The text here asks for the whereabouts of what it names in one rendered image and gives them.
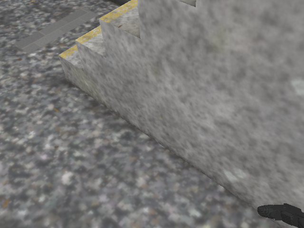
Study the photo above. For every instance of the right robot hand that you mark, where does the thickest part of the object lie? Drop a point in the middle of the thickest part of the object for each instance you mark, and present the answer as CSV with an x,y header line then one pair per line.
x,y
285,212

